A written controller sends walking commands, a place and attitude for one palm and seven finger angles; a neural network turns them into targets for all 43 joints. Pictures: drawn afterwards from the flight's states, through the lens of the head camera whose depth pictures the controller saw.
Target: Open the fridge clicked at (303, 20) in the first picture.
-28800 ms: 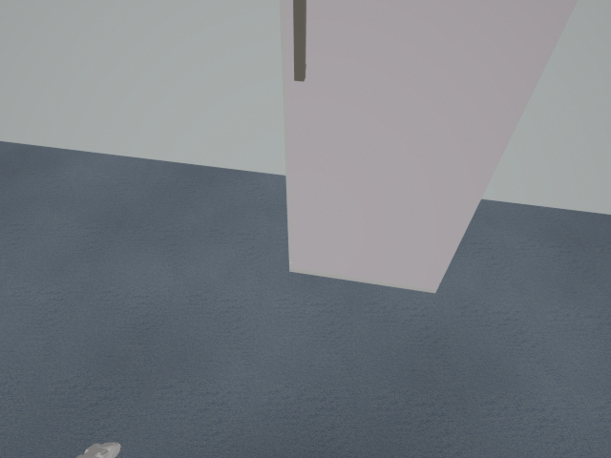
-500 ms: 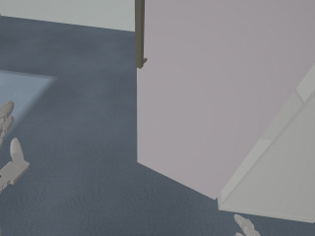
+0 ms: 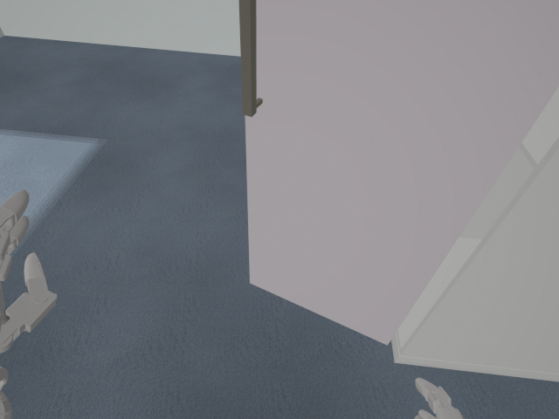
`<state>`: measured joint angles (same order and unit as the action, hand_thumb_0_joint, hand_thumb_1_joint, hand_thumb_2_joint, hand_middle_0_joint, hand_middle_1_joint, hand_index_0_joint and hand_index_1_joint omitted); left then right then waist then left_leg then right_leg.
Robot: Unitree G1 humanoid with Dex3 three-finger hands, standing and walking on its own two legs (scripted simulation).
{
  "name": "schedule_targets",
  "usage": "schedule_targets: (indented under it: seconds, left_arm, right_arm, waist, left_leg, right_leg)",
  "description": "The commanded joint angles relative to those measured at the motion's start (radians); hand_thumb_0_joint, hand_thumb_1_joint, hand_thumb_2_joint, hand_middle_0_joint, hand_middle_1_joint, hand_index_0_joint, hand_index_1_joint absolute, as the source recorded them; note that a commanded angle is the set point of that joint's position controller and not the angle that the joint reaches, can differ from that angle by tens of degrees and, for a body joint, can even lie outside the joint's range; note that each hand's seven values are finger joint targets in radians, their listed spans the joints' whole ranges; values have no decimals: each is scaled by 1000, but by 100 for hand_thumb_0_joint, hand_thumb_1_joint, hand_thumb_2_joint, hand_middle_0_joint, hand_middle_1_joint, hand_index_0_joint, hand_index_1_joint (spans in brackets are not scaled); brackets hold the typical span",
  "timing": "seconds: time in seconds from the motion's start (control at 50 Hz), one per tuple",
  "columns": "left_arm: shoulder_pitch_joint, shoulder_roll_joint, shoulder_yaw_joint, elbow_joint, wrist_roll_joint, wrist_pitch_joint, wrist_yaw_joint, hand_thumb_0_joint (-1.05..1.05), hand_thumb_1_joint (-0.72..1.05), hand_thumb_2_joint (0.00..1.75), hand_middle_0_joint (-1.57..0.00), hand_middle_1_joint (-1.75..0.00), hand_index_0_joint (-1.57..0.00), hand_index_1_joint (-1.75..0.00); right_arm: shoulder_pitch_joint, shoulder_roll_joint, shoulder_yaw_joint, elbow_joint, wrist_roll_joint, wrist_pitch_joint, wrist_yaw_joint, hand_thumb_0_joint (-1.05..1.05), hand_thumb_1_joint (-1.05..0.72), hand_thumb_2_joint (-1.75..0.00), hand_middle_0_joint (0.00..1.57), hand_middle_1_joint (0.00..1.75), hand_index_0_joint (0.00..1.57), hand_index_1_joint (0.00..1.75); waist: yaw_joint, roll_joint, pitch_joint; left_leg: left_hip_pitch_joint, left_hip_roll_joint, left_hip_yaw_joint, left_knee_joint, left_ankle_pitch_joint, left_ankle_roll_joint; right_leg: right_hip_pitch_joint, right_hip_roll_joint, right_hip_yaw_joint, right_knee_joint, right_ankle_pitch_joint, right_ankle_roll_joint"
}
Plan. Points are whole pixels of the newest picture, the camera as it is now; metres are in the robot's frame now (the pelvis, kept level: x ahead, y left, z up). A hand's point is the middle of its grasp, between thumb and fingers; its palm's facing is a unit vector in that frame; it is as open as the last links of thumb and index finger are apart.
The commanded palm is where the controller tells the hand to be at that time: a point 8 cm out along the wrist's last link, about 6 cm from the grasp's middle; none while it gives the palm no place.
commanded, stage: let the arm hang, fingers relaxed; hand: left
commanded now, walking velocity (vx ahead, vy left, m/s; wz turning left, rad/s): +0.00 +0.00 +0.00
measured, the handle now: (253, 25) +0.71 +0.12 +0.27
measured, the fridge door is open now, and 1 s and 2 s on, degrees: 70 70 70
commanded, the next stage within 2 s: look to check the result in 1.16 s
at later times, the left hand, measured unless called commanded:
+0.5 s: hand out of the picture -0.03 +0.18 -0.18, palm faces +0.00 -0.99 -0.14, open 7.4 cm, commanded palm none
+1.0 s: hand out of the picture +0.08 +0.25 -0.14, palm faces -0.01 -0.94 -0.35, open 7.4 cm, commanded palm none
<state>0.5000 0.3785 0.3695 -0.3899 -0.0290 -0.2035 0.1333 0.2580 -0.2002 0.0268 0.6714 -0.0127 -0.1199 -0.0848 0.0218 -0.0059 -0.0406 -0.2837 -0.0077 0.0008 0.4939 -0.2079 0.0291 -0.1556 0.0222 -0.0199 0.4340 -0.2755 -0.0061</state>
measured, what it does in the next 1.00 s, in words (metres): stands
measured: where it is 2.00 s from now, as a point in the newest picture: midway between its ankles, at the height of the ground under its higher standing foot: outside the picture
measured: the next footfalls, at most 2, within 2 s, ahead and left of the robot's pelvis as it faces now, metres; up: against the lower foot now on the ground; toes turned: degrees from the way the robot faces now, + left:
none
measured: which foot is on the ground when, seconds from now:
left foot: down 0.00-1.00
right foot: down 0.00-1.00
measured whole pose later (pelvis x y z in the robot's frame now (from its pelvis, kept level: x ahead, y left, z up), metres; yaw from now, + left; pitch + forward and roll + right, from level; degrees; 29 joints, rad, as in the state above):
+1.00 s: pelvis +0.00 +0.00 +0.01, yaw +1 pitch -1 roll +0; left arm 0.11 0.34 0.00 1.10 0.01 -0.02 0.00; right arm 0.11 -0.31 0.00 1.10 -0.02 0.00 -0.01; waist 0.00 0.02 0.02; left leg -0.20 -0.03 0.00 0.35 -0.13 0.03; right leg -0.10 0.00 -0.03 0.35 -0.23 -0.01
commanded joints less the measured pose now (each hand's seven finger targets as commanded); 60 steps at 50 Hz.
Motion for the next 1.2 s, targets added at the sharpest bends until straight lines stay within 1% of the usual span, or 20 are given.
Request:
schedule_targets:
  seconds: [0.0,0.02,0.04,0.06,0.08,0.12,0.18,0.22,0.3,0.36,0.38,0.44,0.48,0.6,0.72,0.94,0.98,1.04,1.08,1.18]
  left_arm:
    - [-119,204,118,-252,7,-79,20,0,90,90,-20,-30,-20,-30]
    - [-105,206,126,-254,7,-80,21,0,90,90,-20,-30,-20,-30]
    - [-79,36,-257,548,61,93,-117,0,90,90,-20,-30,-20,-30]
    - [-90,39,-236,553,51,179,-133,0,90,90,-20,-30,-20,-30]
    - [-122,16,-252,577,56,186,-132,0,90,90,-20,-30,-20,-30]
    - [-184,43,-269,659,57,192,-132,0,90,90,-20,-30,-20,-30]
    - [-259,98,-287,837,61,191,-132,0,90,90,-20,-30,-20,-30]
    - [-305,117,-300,953,59,192,-129,0,90,90,-20,-30,-20,-30]
    - [-321,109,-324,1147,52,193,-124,0,90,90,-20,-30,-20,-30]
    - [-283,96,-326,1267,47,188,-127,0,90,90,-20,-30,-20,-30]
    - [-283,99,-326,1292,48,185,-126,0,90,90,-20,-30,-20,-30]
    - [-271,76,-327,1369,44,184,-128,0,90,90,-20,-30,-20,-30]
    - [-261,71,-327,1410,45,181,-127,0,90,90,-20,-30,-20,-30]
    - [-261,74,-330,1477,43,186,-128,0,90,90,-20,-30,-20,-30]
    - [-295,103,-332,1488,43,181,-129,0,90,90,-20,-30,-20,-30]
    - [-383,146,-331,1457,43,170,-127,0,90,90,-20,-30,-20,-30]
    - [-387,153,-328,1450,44,166,-125,0,90,90,-20,-30,-20,-30]
    - [-409,154,-329,1444,43,165,-125,0,90,90,-20,-30,-20,-30]
    - [-408,159,-326,1440,44,162,-124,0,90,90,-20,-30,-20,-30]
    - [-415,161,-325,1437,42,162,-123,0,90,90,-20,-30,-20,-30]
  right_arm:
    - [-141,-123,-48,-177,4,-68,-15,0,-90,-90,20,30,20,30]
    - [-134,-128,-51,-179,3,-69,-14,0,-90,-90,20,30,20,30]
    - [-166,-331,-113,50,17,-79,76,0,-90,-90,20,30,20,30]
    - [-112,-273,-112,20,28,-4,80,0,-90,-90,20,30,20,30]
    - [-87,-252,-109,18,17,14,79,0,-90,-90,20,30,20,30]
    - [-101,-265,-96,8,7,46,78,0,-90,-90,20,30,20,30]
    - [-132,-276,-86,33,-8,75,80,0,-90,-90,20,30,20,30]
    - [-133,-277,-83,73,-14,91,80,0,-90,-90,20,30,20,30]
    - [-134,-279,-68,149,-15,102,74,0,-90,-90,20,30,20,30]
    - [-136,-265,-66,208,-11,103,67,0,-90,-90,20,30,20,30]
    - [-126,-266,-66,222,-8,104,63,0,-90,-90,20,30,20,30]
    - [-100,-255,-68,280,-6,105,56,0,-90,-90,20,30,20,30]
    - [-81,-254,-71,304,-2,105,52,0,-90,-90,20,30,20,30]
    - [-78,-260,-75,355,-3,110,50,0,-90,-90,20,30,20,30]
    - [-100,-280,-77,372,-5,109,56,0,-90,-90,20,30,20,30]
    - [-170,-307,-73,383,-4,100,69,0,-90,-90,20,30,20,30]
    - [-173,-311,-72,379,-4,97,70,0,-90,-90,20,30,20,30]
    - [-186,-317,-71,382,-3,95,70,0,-90,-90,20,30,20,30]
    - [-188,-317,-69,379,-2,95,70,0,-90,-90,20,30,20,30]
    - [-190,-324,-68,381,-1,94,67,0,-90,-90,20,30,20,30]
  waist:
    - [-10,90,-19]
    - [-7,86,-33]
    - [-47,70,40]
    - [-32,44,-40]
    - [-30,-6,-80]
    - [-24,-93,-55]
    - [-24,-151,-7]
    - [-33,-102,-6]
    - [-25,83,-2]
    - [-14,141,-13]
    - [-17,97,-1]
    - [-23,134,7]
    - [-24,78,7]
    - [-23,54,67]
    - [-22,-8,59]
    - [-22,-5,47]
    - [-21,-19,17]
    - [-23,14,16]
    - [-23,-3,4]
    - [-25,21,-9]
  left_leg:
    - [24,90,-121,-144,1,19]
    - [27,89,-121,-139,29,17]
    - [-42,110,-131,56,344,24]
    - [21,113,-96,60,363,4]
    - [30,123,-110,86,390,11]
    - [-33,124,-164,53,289,38]
    - [-75,81,-158,48,170,30]
    - [-32,58,-135,50,134,19]
    - [-4,91,-175,-67,109,28]
    - [8,89,-172,-103,40,28]
    - [17,89,-169,-95,52,26]
    - [49,96,-164,-118,4,24]
    - [65,99,-162,-117,31,26]
    - [62,109,-165,-165,-19,26]
    - [86,112,-158,-182,9,24]
    - [122,119,-143,-199,142,12]
    - [136,119,-136,-189,184,11]
    - [145,121,-134,-195,216,6]
    - [156,122,-129,-184,243,5]
    - [172,125,-122,-186,261,1]
  right_leg:
    - [-25,-60,75,-63,76,-10]
    - [-9,-58,72,-56,97,-10]
    - [-108,-143,20,94,312,-26]
    - [-110,-144,58,70,246,-24]
    - [-111,-138,48,94,236,-32]
    - [-104,-121,42,99,100,-44]
    - [-98,-157,103,32,60,-77]
    - [-109,-184,132,-2,59,-99]
    - [-55,-123,100,-6,-1,-65]
    - [-12,-119,108,-49,-12,-64]
    - [-14,-121,110,-71,-1,-66]
    - [-28,-125,110,-106,-31,-72]
    - [-18,-125,109,-123,-4,-71]
    - [-37,-124,95,-149,-46,-67]
    - [-31,-129,97,-156,-27,-60]
    - [0,-144,102,-159,90,-43]
    - [24,-148,101,-158,134,-42]
    - [36,-153,103,-154,173,-40]
    - [48,-154,103,-157,211,-39]
    - [67,-155,104,-160,237,-39]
